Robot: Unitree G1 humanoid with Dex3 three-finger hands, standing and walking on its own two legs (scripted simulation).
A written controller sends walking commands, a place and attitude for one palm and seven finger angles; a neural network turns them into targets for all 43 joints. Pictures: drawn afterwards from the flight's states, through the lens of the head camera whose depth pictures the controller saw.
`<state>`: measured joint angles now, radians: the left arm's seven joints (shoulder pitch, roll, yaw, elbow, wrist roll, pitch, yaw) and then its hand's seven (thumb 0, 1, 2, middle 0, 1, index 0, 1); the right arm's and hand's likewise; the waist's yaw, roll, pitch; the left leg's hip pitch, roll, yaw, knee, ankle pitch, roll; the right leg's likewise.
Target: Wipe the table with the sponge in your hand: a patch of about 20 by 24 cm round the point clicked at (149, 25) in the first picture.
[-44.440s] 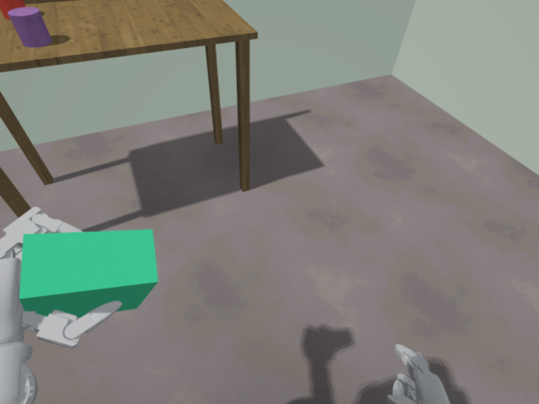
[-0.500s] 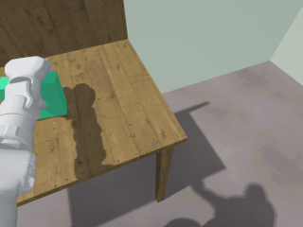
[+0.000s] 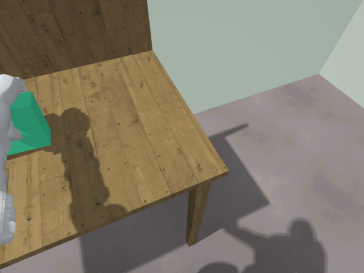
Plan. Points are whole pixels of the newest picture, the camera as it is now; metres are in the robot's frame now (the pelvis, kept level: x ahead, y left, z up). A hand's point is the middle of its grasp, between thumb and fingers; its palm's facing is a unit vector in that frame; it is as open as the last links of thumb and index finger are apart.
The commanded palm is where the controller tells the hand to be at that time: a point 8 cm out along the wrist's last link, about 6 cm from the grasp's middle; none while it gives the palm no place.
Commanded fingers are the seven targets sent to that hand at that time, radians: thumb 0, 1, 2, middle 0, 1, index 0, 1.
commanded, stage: slide back across to the first lane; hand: left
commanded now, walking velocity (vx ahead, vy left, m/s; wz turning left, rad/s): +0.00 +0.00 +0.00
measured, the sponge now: (12, 132) +0.40 +0.39 +0.08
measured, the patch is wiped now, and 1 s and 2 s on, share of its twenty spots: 1.00 1.00 1.00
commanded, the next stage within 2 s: wipe back along the first lane in 0.18 s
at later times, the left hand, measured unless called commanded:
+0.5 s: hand out of the picture +0.39 +0.39 +0.13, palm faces -0.09 +0.03 -1.00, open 10.0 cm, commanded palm +0.37 +0.38 +0.17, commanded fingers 0.00 0.10 1.30 -1.20 -1.60 -1.20 -1.60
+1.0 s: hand (1, 136) +0.36 +0.37 +0.12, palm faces -0.07 +0.01 -1.00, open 10.1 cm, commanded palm +0.32 +0.36 +0.15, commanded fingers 0.00 0.10 1.30 -1.20 -1.60 -1.20 -1.60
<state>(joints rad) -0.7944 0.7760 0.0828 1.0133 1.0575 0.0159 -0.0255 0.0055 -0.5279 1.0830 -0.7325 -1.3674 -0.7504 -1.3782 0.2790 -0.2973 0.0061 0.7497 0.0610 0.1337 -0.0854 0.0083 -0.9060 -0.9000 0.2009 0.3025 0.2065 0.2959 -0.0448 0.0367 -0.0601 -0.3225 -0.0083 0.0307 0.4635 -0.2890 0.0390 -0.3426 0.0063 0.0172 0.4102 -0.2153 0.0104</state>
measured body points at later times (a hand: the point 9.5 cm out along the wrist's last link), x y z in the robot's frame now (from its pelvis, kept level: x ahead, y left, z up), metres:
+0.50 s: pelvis +0.00 +0.01 +0.00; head +0.05 +0.00 +0.45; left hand +0.39 +0.38 +0.18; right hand +0.10 -0.25 -0.13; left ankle -0.04 +0.09 -0.74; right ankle -0.01 -0.13 -0.74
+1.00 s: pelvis -0.01 +0.00 +0.00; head +0.02 -0.01 +0.45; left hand +0.36 +0.37 +0.17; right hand +0.12 -0.27 -0.12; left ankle -0.04 +0.09 -0.74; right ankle -0.01 -0.13 -0.74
